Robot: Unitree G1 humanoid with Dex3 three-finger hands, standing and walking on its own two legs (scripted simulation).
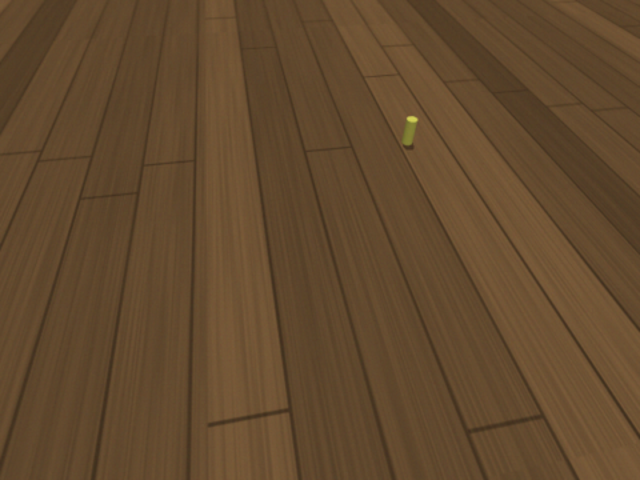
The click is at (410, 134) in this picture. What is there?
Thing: squat round
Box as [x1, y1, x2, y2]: [402, 116, 417, 144]
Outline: 413,116 407,117 402,138 402,143 404,144 410,144 412,141 417,120
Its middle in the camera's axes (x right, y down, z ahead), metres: +0.48 -0.56 +2.06
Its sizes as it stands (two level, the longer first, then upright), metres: 0.056 0.056 0.142
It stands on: the floor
